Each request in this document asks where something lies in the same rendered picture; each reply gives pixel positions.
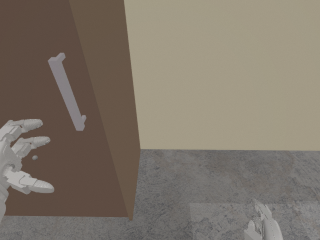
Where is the left robot hand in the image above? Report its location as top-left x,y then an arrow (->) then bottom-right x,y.
0,119 -> 55,195

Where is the right robot hand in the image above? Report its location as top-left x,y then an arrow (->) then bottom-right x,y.
244,198 -> 284,240

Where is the handle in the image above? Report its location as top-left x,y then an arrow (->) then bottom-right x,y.
48,53 -> 86,131

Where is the wardrobe door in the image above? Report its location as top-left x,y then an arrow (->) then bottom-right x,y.
0,0 -> 128,217

